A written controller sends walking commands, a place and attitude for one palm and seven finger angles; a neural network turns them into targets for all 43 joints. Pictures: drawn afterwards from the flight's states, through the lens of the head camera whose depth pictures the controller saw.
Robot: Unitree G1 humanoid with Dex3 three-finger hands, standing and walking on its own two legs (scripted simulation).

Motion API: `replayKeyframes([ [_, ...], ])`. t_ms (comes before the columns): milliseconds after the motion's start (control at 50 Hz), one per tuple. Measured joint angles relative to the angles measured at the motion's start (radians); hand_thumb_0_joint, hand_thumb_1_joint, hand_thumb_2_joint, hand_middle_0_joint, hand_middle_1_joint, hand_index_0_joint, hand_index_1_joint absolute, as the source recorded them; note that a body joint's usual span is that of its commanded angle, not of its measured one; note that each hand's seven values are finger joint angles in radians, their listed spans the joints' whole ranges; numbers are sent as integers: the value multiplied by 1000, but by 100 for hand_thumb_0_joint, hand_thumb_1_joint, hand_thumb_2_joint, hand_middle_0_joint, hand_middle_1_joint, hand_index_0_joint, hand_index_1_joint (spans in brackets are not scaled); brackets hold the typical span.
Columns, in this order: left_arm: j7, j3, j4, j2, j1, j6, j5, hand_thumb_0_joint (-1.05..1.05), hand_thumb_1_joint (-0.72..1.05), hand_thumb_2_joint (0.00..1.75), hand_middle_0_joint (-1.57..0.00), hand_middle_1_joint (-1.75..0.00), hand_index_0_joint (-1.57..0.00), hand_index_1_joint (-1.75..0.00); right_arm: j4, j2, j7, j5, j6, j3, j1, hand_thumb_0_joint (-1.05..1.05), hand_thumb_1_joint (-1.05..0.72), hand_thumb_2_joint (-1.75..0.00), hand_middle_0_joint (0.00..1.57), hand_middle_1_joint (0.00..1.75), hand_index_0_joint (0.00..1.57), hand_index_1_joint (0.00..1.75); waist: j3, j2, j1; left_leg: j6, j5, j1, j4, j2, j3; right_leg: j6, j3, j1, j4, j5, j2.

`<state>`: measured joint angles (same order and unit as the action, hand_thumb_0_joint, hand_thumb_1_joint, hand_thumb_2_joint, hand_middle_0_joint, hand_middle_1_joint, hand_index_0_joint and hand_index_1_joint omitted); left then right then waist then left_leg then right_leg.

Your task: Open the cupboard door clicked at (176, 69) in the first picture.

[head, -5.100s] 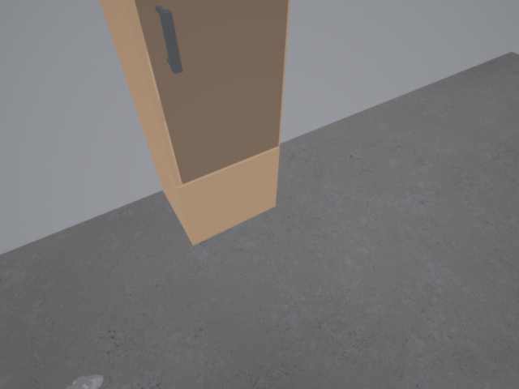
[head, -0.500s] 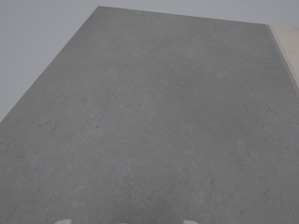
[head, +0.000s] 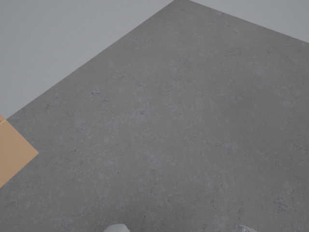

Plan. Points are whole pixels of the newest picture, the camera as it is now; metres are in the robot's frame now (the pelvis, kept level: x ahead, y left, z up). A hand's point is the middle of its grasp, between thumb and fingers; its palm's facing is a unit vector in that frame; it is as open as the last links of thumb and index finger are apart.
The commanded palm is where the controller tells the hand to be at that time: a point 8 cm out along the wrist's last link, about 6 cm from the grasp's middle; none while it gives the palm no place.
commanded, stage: turn to face it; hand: left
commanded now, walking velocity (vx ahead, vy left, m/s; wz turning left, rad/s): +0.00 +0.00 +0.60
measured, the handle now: out of the picture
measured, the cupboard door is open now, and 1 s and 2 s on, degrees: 0 0 0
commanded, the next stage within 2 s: take the last steps up to it in 1.58 s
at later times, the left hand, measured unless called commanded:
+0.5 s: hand out of the picture +0.08 +0.22 -0.12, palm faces +0.27 -0.93 -0.25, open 7.4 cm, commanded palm none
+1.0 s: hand out of the picture -0.13 +0.19 -0.17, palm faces +0.60 -0.76 -0.26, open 7.4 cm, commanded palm none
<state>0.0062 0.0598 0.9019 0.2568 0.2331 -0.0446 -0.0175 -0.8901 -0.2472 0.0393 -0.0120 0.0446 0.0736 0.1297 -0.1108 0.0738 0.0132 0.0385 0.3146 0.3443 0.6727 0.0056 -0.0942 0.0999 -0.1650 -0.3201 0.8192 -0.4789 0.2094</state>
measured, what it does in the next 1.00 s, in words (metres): steps on the spot, turning left: right foot, then left foot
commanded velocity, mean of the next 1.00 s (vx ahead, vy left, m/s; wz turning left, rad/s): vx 0.00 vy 0.00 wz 0.60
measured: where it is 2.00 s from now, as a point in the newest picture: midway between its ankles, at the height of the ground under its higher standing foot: outside the picture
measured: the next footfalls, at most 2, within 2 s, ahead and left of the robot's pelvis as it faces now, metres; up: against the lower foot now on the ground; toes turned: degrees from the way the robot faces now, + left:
right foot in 0.56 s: +0.05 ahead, -0.14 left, +0.00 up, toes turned +20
left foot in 0.98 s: -0.06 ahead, +0.12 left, +0.00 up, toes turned +40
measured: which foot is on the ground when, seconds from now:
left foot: down 0.00-0.56, up 0.58-0.96, down 0.98-1.00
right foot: up 0.00-0.54, down 0.56-0.98, up 1.00-1.00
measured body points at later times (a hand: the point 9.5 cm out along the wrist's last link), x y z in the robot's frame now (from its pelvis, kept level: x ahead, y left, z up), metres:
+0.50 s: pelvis -0.01 -0.01 +0.02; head +0.03 +0.00 +0.47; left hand +0.07 +0.27 -0.10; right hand +0.09 -0.25 -0.13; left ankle +0.02 +0.09 -0.72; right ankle +0.01 -0.16 -0.69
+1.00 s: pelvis -0.03 +0.00 +0.00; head +0.01 +0.04 +0.45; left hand -0.16 +0.23 -0.15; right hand +0.23 -0.16 -0.12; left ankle -0.09 +0.09 -0.73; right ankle +0.02 -0.15 -0.71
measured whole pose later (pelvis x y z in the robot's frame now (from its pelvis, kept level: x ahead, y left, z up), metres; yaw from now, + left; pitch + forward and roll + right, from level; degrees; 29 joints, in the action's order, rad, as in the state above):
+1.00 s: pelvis -0.03 +0.00 +0.00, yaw +36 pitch +0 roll +1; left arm 0.01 0.06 0.91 0.26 0.28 -0.03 -0.02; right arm -0.90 -0.28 0.04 -0.01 0.05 0.07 0.11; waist -0.11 0.04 0.02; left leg 0.00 0.30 0.30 0.60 0.01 -0.07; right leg 0.08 -0.20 -0.25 0.73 -0.44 0.20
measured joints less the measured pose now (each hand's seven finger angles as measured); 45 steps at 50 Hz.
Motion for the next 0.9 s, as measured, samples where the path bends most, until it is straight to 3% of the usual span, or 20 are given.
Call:
replayKeyframes([
  [60, 6, 16, 25, 24, -15, -26, 3, 1, 90, 90, -21, -30, -20, -30, 13, 18, -15, 0, -19, -12, 0, 1, -91, -90, 20, 30, 20, 30, 0, -8, -6, 24, 3, -1, -21, -3, 25, -2, 77, -108, 243, -36, -64],
  [140, -3, 27, 21, 35, -42, -19, 2, 1, 91, 90, -20, -30, -20, -30, 6, 33, -29, -2, -21, -23, 20, 1, -90, -90, 20, 30, 20, 30, 8, -25, -13, 31, -64, -35, -124, -26, 65, 1, 116, -168, 307, 65, -99],
  [360, 5, 18, -24, 6, -116, -10, 6, 1, 91, 90, -20, -30, -20, -30, -28, 50, -28, -7, -8, -17, 86, 1, -90, -90, 21, 30, 20, 30, 46, -67, -51, 38, -141, -52, -214, -89, 181, 3, 179, -119, 127, 75, -146],
  [480, 8, 2, -53, -25, -144, -2, 13, 1, 91, 90, -20, -30, -20, -30, -41, 35, -27, -10, 7, -2, 112, 1, -90, -90, 21, 30, 20, 30, 52, -96, -72, 12, -159, -21, -201, -113, 256, -19, 193, -42, -32, 53, -192],
  [540, 9, -7, -67, -37, -129, 11, 17, 1, 90, 90, -20, -30, -20, -30, -42, 23, -25, -7, 18, 9, 123, 1, -90, -90, 21, 30, 20, 30, 63, -108, -71, -12, -157, 5, -174, -129, 289, -37, 186, 48, -225, 122, -207],
  [560, 10, -10, -74, -35, -117, 18, 15, 0, 90, 90, -20, -30, -20, -30, -40, 20, -23, -3, 21, 13, 128, 1, -90, -90, 21, 30, 20, 30, 71, -102, -65, -21, -125, 28, -137, -137, 284, -57, 188, 79, -305, 155, -199],
  [620, 14, -20, -61, -54, -91, 17, 7, 0, 90, 90, -21, -30, -20, -30, -44, -3, -23, -7, 33, 28, 128, 1, -90, -90, 20, 30, 20, 30, 63, -126, -64, -57, 83, 123, 141, -121, 225, -100, 143, 94, -294, 176, -192],
  [680, 14, -24, -44, -61, -54, 18, 6, 0, 90, 90, -21, -30, -20, -30, -44, -22, -12, -10, 40, 34, 125, 1, -90, -90, 20, 30, 20, 30, 58, -120, -61, -82, 76, 183, 386, -76, 156, -105, 111, 134, -323, 178, -165],
  [720, 14, -25, -33, -61, -36, 23, 4, 1, 90, 90, -21, -30, -20, -30, -43, -31, -8, -8, 41, 35, 118, 1, -91, -90, 20, 30, 20, 30, 49, -113, -61, -97, 55, 196, 463, -42, 134, -102, 87, 150, -331, 177, -147],
  [800, 11, -28, -19, -60, -10, 30, -2, 1, 90, 90, -21, -30, -20, -30, -48, -41, -5, -7, 50, 32, 94, 1, -91, -90, 20, 30, 19, 30, 31, -96, -50, -117, 65, 166, 434, 10, 113, -93, 36, 163, -325, 165, -109],
  [900, 5, -26, -8, -44, 21, 29, -8, 1, 90, 90, -21, -30, -20, -30, -49, -41, -4, -1, 51, 15, 32, 1, -91, -90, 20, 30, 19, 30, 6, -67, -17, -112, 107, 71, 220, 31, 69, -68, -18, 152, -286, 139, -61],
])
